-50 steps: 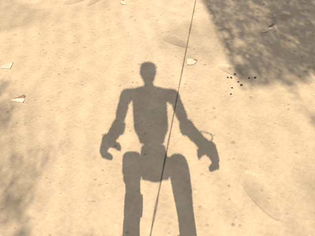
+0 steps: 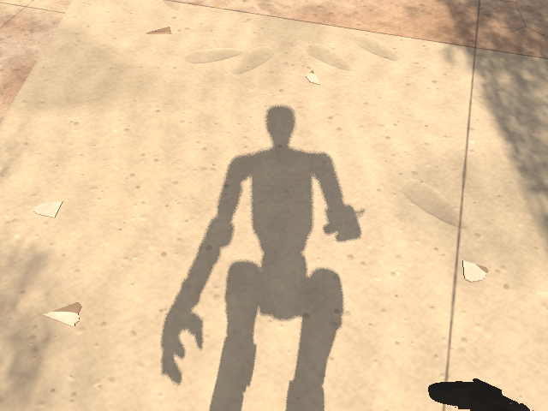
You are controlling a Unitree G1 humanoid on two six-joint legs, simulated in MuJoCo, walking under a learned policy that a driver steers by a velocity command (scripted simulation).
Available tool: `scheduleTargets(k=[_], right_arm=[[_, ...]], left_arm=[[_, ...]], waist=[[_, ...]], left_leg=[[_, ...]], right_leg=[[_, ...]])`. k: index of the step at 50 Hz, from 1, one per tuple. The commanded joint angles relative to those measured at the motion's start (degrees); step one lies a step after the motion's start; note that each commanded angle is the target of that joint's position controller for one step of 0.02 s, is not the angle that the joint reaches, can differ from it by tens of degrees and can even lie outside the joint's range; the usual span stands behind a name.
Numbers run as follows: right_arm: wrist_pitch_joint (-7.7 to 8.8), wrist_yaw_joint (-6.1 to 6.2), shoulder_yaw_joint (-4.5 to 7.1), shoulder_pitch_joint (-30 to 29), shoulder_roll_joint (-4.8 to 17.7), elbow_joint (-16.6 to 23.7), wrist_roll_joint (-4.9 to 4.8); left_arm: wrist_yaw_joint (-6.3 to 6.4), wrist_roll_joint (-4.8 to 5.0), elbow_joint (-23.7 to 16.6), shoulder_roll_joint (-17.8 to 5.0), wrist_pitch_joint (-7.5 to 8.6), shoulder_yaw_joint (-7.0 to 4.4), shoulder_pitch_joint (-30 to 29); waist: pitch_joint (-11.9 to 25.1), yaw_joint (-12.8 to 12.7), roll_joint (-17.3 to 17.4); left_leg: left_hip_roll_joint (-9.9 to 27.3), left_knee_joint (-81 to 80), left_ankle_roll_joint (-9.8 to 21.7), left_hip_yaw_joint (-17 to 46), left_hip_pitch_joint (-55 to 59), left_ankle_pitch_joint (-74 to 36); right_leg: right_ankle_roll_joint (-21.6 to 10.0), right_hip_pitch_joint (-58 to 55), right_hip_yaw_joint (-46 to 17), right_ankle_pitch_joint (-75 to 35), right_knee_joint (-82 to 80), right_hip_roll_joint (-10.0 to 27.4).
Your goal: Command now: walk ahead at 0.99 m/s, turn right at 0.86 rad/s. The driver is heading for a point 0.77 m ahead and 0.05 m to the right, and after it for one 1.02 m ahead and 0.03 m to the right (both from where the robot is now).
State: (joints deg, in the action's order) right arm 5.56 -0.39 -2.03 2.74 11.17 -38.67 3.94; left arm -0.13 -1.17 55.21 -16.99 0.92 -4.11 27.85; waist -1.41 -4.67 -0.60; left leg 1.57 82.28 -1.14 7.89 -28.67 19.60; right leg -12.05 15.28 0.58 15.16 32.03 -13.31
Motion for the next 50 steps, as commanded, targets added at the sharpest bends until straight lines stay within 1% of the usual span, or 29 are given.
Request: scheduleTargets(k=[1,5,8,10,11,12,13,14,15,16,17,18,20,22,24,27,29,31,32,33,34,35,36,37,38,41,44,47,50], right_arm=[[-1.76,-0.39,0.98,0.94,8.83,4.77,0.70],[-1.66,-0.68,-0.46,-9.56,5.91,8.93,-2.36],[-1.06,-0.25,0.21,-9.92,7.53,9.52,-2.88],[-0.40,0.50,1.79,-4.26,10.94,7.94,-2.67],[0.01,1.12,3.15,4.10,13.67,5.82,-2.74],[0.42,2.00,4.74,16.83,16.73,2.95,-2.20],[0.58,3.02,6.42,31.15,21.00,0.25,-0.59],[0.06,2.42,7.54,23.48,25.80,0.54,0.54],[-0.49,1.78,7.02,15.73,18.14,2.32,0.10],[-0.68,1.32,5.97,13.26,13.08,2.27,-0.56],[-0.67,0.91,5.56,13.76,11.05,0.55,-0.32],[-0.29,0.93,5.20,16.28,10.11,-1.85,-0.50],[0.81,0.41,4.59,19.76,7.99,-5.74,-1.35],[1.73,-0.01,4.81,20.80,9.16,-7.26,-2.32],[2.07,-0.06,5.11,20.28,10.94,-7.76,-2.49],[2.08,-0.35,5.08,22.06,12.32,-8.99,-3.10],[2.02,-0.59,5.47,24.03,14.88,-10.68,-3.01],[1.38,-0.12,5.68,26.86,17.00,-12.49,-3.18],[0.76,0.44,5.66,26.95,17.86,-13.10,-3.29],[0.47,0.80,5.46,25.95,17.85,-12.90,-4.18],[0.36,0.45,4.19,28.50,11.41,-10.91,-4.15],[-0.35,1.26,3.42,37.76,7.49,-10.53,-6.96],[-1.02,2.00,5.33,29.49,13.92,-10.01,-5.27],[0.30,1.75,5.59,24.23,13.46,-7.88,-7.08],[0.16,1.99,5.57,21.38,11.99,-7.51,-7.39],[-3.23,2.15,6.24,24.04,7.83,-8.11,-6.63],[-4.68,2.03,6.33,19.97,5.81,-4.47,-5.43],[-4.02,0.29,6.24,16.08,5.62,-3.17,-4.56],[-4.60,-2.24,6.91,13.78,7.50,-1.10,-4.34]], left_arm=[[0.41,0.47,-6.47,-7.80,3.84,-1.24,-5.41],[-0.68,1.40,-6.69,-8.77,4.24,-2.56,-3.00],[-1.10,1.33,-7.10,-10.08,3.86,-3.53,-1.64],[-0.75,0.99,-7.89,-11.48,3.85,-4.00,-2.91],[-0.95,0.72,-8.36,-13.28,4.00,-4.33,-4.89],[-1.12,0.73,-9.53,-13.07,4.54,-4.24,-8.76],[-0.67,0.22,-12.06,-4.79,5.44,-1.89,-11.51],[-1.20,3.17,-16.02,0.71,5.46,0.34,-3.26],[-0.46,1.10,-12.93,-3.79,4.06,0.45,-6.22],[-1.05,-0.27,-13.11,-5.45,3.58,0.09,-10.59],[-1.74,-0.88,-13.71,-5.08,3.37,0.24,-13.40],[-2.53,-1.64,-15.24,-3.92,3.08,0.61,-16.30],[-3.37,-1.79,-17.03,-1.57,2.12,1.72,-17.55],[-3.68,-1.88,-19.41,-1.70,1.62,2.40,-20.57],[-4.12,-1.95,-22.39,-2.84,1.74,2.99,-25.89],[-5.51,-1.19,-24.26,-2.21,2.05,4.27,-32.04],[-5.34,-1.00,-24.57,-2.42,2.33,4.66,-33.10],[-3.96,-2.18,-22.83,-3.79,2.69,4.16,-29.10],[-3.12,-2.81,-19.60,-5.24,3.22,3.36,-18.38],[-2.12,-3.52,-16.29,-7.29,3.77,2.31,-8.05],[-0.82,-4.63,-14.80,-12.27,3.97,1.07,-3.32],[-0.59,-3.40,-16.44,-15.01,3.70,-0.12,-3.18],[-0.38,-0.65,-16.47,-11.83,3.07,-0.25,-4.96],[-1.01,1.76,-17.68,-7.69,3.85,1.13,-10.14],[-1.19,1.86,-16.15,-6.15,4.55,1.21,-13.40],[-0.78,0.43,-16.41,-1.56,5.29,1.49,-21.09],[0.43,0.24,-16.24,-2.13,5.33,1.03,-26.63],[2.66,0.58,-15.38,-4.22,4.16,0.30,-26.28],[3.44,2.44,-14.53,-6.67,2.76,-0.46,-25.22]], waist=[[-6.96,7.09,7.14],[-4.79,0.08,0.20],[-1.06,-1.98,-2.74],[3.52,0.82,-3.22],[8.89,5.91,-2.08],[14.89,13.33,-1.28],[22.62,17.70,8.52],[26.64,7.55,30.17],[15.94,7.58,16.47],[10.03,8.08,8.17],[6.32,7.77,3.07],[4.18,7.46,3.28],[2.07,6.03,6.04],[-0.09,4.93,5.80],[-2.71,4.35,5.09],[-4.77,5.68,3.21],[-6.11,4.94,4.35],[-1.43,2.64,6.44],[4.26,-2.44,7.34],[9.32,-7.85,7.34],[17.66,-5.56,-2.02],[32.66,-1.30,-12.19],[29.57,-2.81,0.12],[19.77,-2.53,-5.50],[12.01,0.37,-2.43],[5.49,7.40,-3.79],[0.42,9.63,-4.08],[2.74,7.76,-3.48],[4.18,7.16,-3.33]], left_leg=[[4.50,-16.34,-2.70,-4.02,-5.71,-2.95],[3.06,-42.17,-3.41,-7.64,3.36,-20.39],[0.12,-51.05,-2.09,-7.54,6.07,-23.21],[-2.29,-54.45,-0.99,-6.61,13.45,-17.85],[-3.00,-54.74,-0.04,-6.99,22.43,-13.32],[0.96,-51.68,1.22,-4.53,36.87,-8.47],[15.02,-52.66,2.21,9.60,49.14,13.03],[26.76,-69.16,9.45,47.01,53.41,27.00],[23.34,-70.20,10.72,44.01,45.45,35.58],[19.74,-68.42,10.04,31.55,38.78,26.49],[16.74,-68.32,9.40,22.82,32.59,14.33],[14.52,-68.41,8.94,16.98,28.89,7.12],[12.45,-69.61,8.31,10.97,26.48,-1.10],[13.02,-72.22,9.07,7.15,25.46,-7.43],[12.39,-75.91,9.02,0.92,22.74,-12.11],[9.22,-83.23,7.91,-8.75,16.45,-21.98],[11.24,-81.96,8.05,-10.90,20.18,-38.00],[11.03,-69.94,7.01,-12.70,27.15,-66.69],[10.75,-56.21,6.01,-12.19,26.41,-73.14],[8.48,-40.18,4.51,-12.33,20.17,-66.01],[2.55,-18.71,3.86,-12.10,7.85,-19.44],[-4.24,4.65,3.19,-6.15,-4.24,14.43],[-1.18,3.82,3.59,-2.25,-5.05,6.85],[0.91,0.50,1.58,-0.04,-11.71,9.05],[3.34,-3.84,0.26,-1.65,-12.35,6.24],[5.70,-8.47,-1.17,-3.67,-4.88,1.05],[5.68,-17.90,-2.12,-6.17,-4.58,-5.64],[2.78,-35.75,-0.60,-10.68,1.56,-23.94],[1.25,-42.63,1.83,-12.54,2.83,-24.64]], right_leg=[[-8.73,10.26,-28.54,5.50,-24.86,15.28],[-4.07,8.37,-21.67,-10.37,-23.35,10.98],[-1.35,-2.04,-23.37,-21.06,-17.75,12.72],[1.10,-7.27,-24.59,-31.72,-8.85,13.32],[2.45,-7.51,-23.06,-36.85,1.28,12.10],[3.78,0.06,-21.16,-33.09,16.03,10.00],[3.39,9.50,-16.11,-4.35,35.72,7.51],[5.47,25.68,-9.98,13.44,48.15,3.79],[4.67,32.02,-8.59,6.96,51.35,10.23],[5.10,31.68,-6.80,1.90,48.40,12.38],[5.70,29.51,-6.70,0.03,45.24,13.75],[5.93,28.46,-7.71,0.25,42.75,14.74],[6.49,28.92,-8.70,1.15,39.96,15.05],[7.02,32.14,-8.96,-0.21,36.13,15.00],[7.57,32.00,-7.59,-5.19,27.56,15.23],[6.77,18.54,1.98,-13.87,12.34,13.64],[4.86,13.87,4.02,-13.65,7.38,13.45],[3.27,5.74,6.51,-9.28,4.66,9.34],[2.64,-6.12,4.91,-9.80,2.31,7.82],[2.15,-19.44,0.91,-16.43,-2.44,11.52],[1.67,-34.27,-12.49,-25.65,1.10,27.00],[-6.11,-46.49,-38.06,-46.31,0.28,45.41],[-4.94,-37.72,-28.99,-55.39,-0.07,39.92],[-5.88,-31.99,-21.35,-51.84,-3.09,36.52],[-3.83,-23.32,-16.16,-48.03,-6.82,33.33],[-1.02,-6.42,-5.12,-43.64,-14.21,30.40],[0.09,2.99,3.81,-43.33,-18.46,28.78],[2.68,0.50,11.95,-38.47,-16.10,23.93],[3.88,-7.39,12.35,-41.58,-11.27,26.58]])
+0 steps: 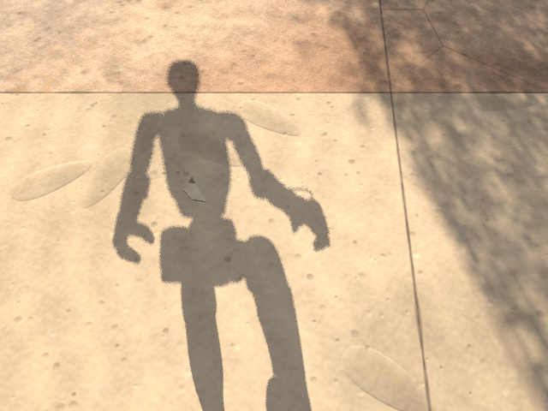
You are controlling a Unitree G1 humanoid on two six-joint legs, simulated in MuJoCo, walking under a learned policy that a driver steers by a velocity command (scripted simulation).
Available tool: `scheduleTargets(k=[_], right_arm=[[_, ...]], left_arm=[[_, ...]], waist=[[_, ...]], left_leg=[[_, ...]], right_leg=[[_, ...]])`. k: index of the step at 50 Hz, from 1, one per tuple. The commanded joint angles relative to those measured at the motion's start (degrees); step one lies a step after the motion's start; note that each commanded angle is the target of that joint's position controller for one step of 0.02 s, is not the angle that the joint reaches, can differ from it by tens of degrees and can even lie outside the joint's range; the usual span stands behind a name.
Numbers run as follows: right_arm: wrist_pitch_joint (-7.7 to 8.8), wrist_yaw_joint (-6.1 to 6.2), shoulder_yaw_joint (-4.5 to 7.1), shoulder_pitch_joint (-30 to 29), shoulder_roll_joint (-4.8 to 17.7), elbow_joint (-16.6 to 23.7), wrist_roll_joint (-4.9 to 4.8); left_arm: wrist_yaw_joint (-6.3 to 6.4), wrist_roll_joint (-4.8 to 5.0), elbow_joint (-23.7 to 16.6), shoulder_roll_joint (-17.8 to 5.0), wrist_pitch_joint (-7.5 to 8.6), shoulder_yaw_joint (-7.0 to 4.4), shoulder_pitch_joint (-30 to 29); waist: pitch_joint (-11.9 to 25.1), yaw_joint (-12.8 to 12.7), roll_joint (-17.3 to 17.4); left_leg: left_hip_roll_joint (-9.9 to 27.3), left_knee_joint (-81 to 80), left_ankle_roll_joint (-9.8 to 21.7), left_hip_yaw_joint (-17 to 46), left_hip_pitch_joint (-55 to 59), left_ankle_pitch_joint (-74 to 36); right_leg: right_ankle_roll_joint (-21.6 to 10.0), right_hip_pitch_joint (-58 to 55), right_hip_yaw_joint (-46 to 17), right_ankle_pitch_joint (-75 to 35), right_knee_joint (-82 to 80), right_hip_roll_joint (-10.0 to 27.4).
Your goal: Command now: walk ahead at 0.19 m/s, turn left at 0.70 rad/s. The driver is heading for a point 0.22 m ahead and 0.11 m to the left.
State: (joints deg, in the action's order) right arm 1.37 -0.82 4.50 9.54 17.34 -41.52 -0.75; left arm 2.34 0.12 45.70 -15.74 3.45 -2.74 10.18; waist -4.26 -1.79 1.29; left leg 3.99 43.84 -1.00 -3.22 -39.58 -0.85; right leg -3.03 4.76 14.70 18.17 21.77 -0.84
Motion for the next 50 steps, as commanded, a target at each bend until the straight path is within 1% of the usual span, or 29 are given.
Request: scheduleTargets(k=[1,3,4,5,6,7,8,9,10,11,12,13,14,16,18,21,22,23,24,25,26,27,28,29,31,34,39,43,50], right_arm=[[-0.64,-2.41,0.77,6.74,2.38,2.55,0.62],[-0.63,-2.66,2.02,9.31,5.17,3.29,0.74],[-0.21,-2.20,3.04,14.48,7.12,2.33,0.76],[0.25,-0.82,4.02,15.25,10.95,2.53,0.88],[0.56,0.25,3.79,10.44,14.99,5.13,2.44],[1.03,-0.44,2.73,9.56,12.85,7.98,3.16],[0.97,-0.71,2.34,5.48,10.74,9.20,2.25],[0.60,-0.42,1.49,3.08,8.13,8.85,0.77],[0.19,0.03,0.67,1.57,6.11,8.54,0.16],[-0.06,0.46,0.48,0.58,6.04,8.34,0.53],[-0.27,0.75,0.54,0.03,6.36,8.50,1.32],[-0.30,1.04,0.61,-0.20,6.38,8.52,1.89],[-0.32,1.37,0.70,0.00,6.34,8.42,2.15],[-0.72,1.92,0.83,-0.01,6.19,8.19,1.98],[-1.39,2.20,0.72,-0.24,5.80,8.01,2.02],[-2.00,2.01,0.19,-0.91,4.51,7.22,2.07],[-2.12,1.92,-0.08,-1.34,3.88,6.87,1.89],[-2.21,1.89,-0.39,-1.73,3.07,6.47,1.58],[-2.08,1.82,-0.80,-0.24,1.76,5.52,1.43],[-1.75,1.72,-1.25,1.19,0.27,4.87,1.84],[-1.28,1.29,-1.22,3.58,-0.35,5.18,2.31],[-1.04,1.22,-1.07,0.83,0.01,5.26,2.57],[-1.05,1.30,-0.68,-1.66,1.01,5.38,2.45],[-1.28,1.51,-0.57,-2.38,0.71,5.11,2.32],[-1.79,1.73,-0.38,-1.52,0.85,4.31,2.25],[-1.39,1.72,-0.37,-1.45,0.10,3.00,1.80],[-1.11,1.98,-0.14,-1.13,-0.33,0.92,1.53],[-1.27,2.43,0.10,-0.52,-0.11,-1.01,1.33],[-1.63,3.16,0.37,-0.43,0.36,-4.77,1.05]], left_arm=[[0.94,1.75,-4.79,-8.57,-0.23,-2.18,-6.88],[0.85,2.56,-4.76,-9.78,-1.17,-2.87,-6.37],[0.56,2.64,-4.75,-9.12,-1.58,-2.75,-6.66],[-0.05,1.24,-4.52,-7.62,-1.53,-2.32,-3.53],[-1.01,-2.05,-4.73,-2.05,-1.47,-0.86,4.72],[-2.04,-0.03,-4.56,-6.55,-1.18,-0.95,4.82],[-2.25,1.95,-5.25,-9.79,-1.80,-1.90,-0.56],[-1.72,1.40,-5.83,-9.06,-2.66,-1.84,-3.65],[-0.96,0.51,-5.40,-8.04,-3.70,-1.73,-5.06],[-0.60,0.43,-5.30,-7.62,-4.59,-1.87,-4.21],[-0.50,0.41,-4.91,-6.93,-5.10,-1.82,-3.09],[-0.40,0.39,-4.37,-5.53,-5.13,-1.49,-1.90],[-0.18,0.30,-3.88,-4.46,-4.94,-1.17,-1.43],[0.15,0.16,-3.27,-3.12,-4.75,-0.62,-1.56],[0.28,0.42,-2.90,-3.46,-4.91,-0.63,-2.12],[0.12,0.41,-2.41,-3.99,-4.90,-0.90,-2.59],[-0.06,0.24,-1.94,-3.63,-4.72,-0.90,-1.83],[-0.38,-0.05,-1.08,-3.02,-4.45,-0.83,-0.19],[-0.77,-0.77,-0.46,-2.92,-4.21,-0.78,0.82],[-0.97,-1.92,-0.69,-4.66,-3.89,-0.88,1.03],[-0.84,-1.98,-1.06,-8.29,-3.74,-1.61,-1.35],[-1.10,-1.81,-0.82,-5.28,-3.35,-1.15,-2.63],[-1.25,-1.95,-1.38,-3.39,-2.74,-0.48,-4.37],[-1.25,-1.90,-1.05,-3.49,-2.19,-0.46,-4.37],[-1.13,-1.36,-0.37,-3.77,-1.26,-0.36,-2.68],[-0.58,-0.76,0.77,-3.79,-1.09,-0.38,0.34],[-0.51,-0.59,1.84,-2.89,-1.35,-0.21,1.82],[-0.85,-0.46,2.97,-2.29,-1.48,-0.11,1.62],[-1.15,-0.27,5.59,-2.03,-1.73,-0.12,0.99]], waist=[[7.23,4.39,-5.10],[7.89,6.45,-4.84],[9.78,9.53,-2.61],[10.45,9.44,6.63],[14.65,1.18,18.59],[29.12,4.33,12.32],[24.89,5.21,4.78],[18.48,4.17,-1.01],[13.96,3.23,-3.32],[11.80,1.59,-1.51],[11.14,0.87,0.48],[11.41,0.50,1.85],[12.36,0.65,2.30],[14.81,1.38,2.80],[15.20,2.33,4.30],[12.47,2.97,6.19],[11.64,2.41,6.28],[10.93,1.37,6.18],[10.18,1.04,5.37],[8.99,1.93,2.18],[7.59,5.82,-6.42],[6.67,4.98,-10.76],[5.01,4.63,-10.15],[4.85,4.41,-9.71],[4.13,3.92,-8.27],[4.15,2.60,-4.66],[5.87,1.56,-1.63],[6.48,1.51,-0.90],[6.09,1.63,-1.32]], left_leg=[[-2.15,-4.94,2.91,-2.03,14.84,-1.20],[-5.35,-7.45,5.77,-3.38,18.76,5.43],[-7.07,-13.55,7.73,-3.38,25.59,1.62],[-2.68,-16.98,10.09,4.06,33.40,-24.40],[12.31,-10.73,21.31,25.58,46.00,-56.44],[18.51,-17.83,28.00,39.55,49.45,-43.05],[16.94,-20.33,25.35,34.69,45.41,-27.36],[14.45,-21.48,21.40,29.75,38.43,-15.23],[12.26,-22.90,18.75,26.37,31.25,-8.21],[10.21,-24.33,17.25,23.65,25.06,-4.39],[8.23,-25.41,16.23,21.05,21.81,-3.86],[6.99,-25.47,15.91,18.61,21.10,-6.46],[6.48,-24.98,15.95,17.08,21.81,-9.53],[6.34,-24.12,15.84,15.68,23.88,-9.15],[6.59,-24.89,15.56,16.02,23.69,-1.10],[6.21,-25.75,14.22,17.35,21.79,12.98],[5.72,-25.28,13.29,17.32,20.97,16.32],[4.88,-24.53,11.86,16.75,19.44,19.57],[3.33,-23.59,9.43,15.84,18.15,22.85],[0.95,-20.38,6.37,14.10,16.37,25.05],[-3.93,-17.34,3.79,8.82,16.12,24.63],[-5.39,-14.98,1.93,5.56,22.88,18.85],[-4.87,-14.45,1.87,6.07,26.12,14.93],[-4.40,-14.34,2.29,6.33,28.05,12.95],[-3.56,-15.01,3.12,7.75,28.54,11.62],[-3.27,-15.67,3.40,8.21,26.97,9.51],[-2.76,-15.38,2.85,8.64,27.59,3.64],[-2.27,-15.09,2.81,9.02,28.93,0.38],[-1.89,-15.33,2.60,9.09,30.58,-1.74]], right_leg=[[-4.75,1.64,-2.17,-48.01,1.92,14.97],[-3.46,-0.01,-2.70,-54.53,10.98,15.51],[-1.63,1.10,-2.17,-49.96,20.46,13.52],[2.00,8.06,-2.07,-27.40,35.61,8.26],[6.40,26.37,-5.91,24.26,58.09,-2.57],[6.44,28.58,-19.99,22.84,64.87,-3.70],[5.53,31.02,-20.91,18.09,64.20,-0.85],[5.12,32.72,-19.81,13.55,59.65,1.63],[5.12,31.36,-19.46,11.33,55.35,3.38],[5.05,27.37,-19.33,9.86,51.16,4.10],[5.15,24.09,-18.06,8.68,47.65,3.62],[5.53,22.35,-17.21,8.28,43.52,3.34],[6.06,21.36,-16.88,8.15,39.59,3.24],[6.88,19.40,-16.93,6.39,32.93,3.61],[7.12,17.50,-16.75,3.74,28.59,3.85],[6.52,15.21,-15.91,2.14,21.78,3.51],[5.91,13.30,-15.19,0.25,17.61,3.12],[4.94,9.84,-13.90,-3.47,11.70,2.40],[3.70,6.84,-13.73,-6.47,6.44,2.33],[1.84,5.60,-18.77,-8.08,3.48,6.59],[-1.31,9.01,-23.83,-6.70,2.58,11.09],[-2.95,17.43,-26.03,4.38,-1.48,11.82],[-1.53,20.41,-25.33,8.55,-2.96,10.37],[-0.01,21.10,-24.05,8.63,-2.79,9.29],[1.26,20.14,-22.14,6.47,-1.97,7.87],[1.33,16.41,-20.42,1.61,0.66,6.51],[0.78,12.79,-19.07,-4.86,2.87,5.41],[0.79,11.54,-18.18,-8.27,3.46,4.67],[0.78,10.22,-17.54,-11.35,2.70,4.04]])
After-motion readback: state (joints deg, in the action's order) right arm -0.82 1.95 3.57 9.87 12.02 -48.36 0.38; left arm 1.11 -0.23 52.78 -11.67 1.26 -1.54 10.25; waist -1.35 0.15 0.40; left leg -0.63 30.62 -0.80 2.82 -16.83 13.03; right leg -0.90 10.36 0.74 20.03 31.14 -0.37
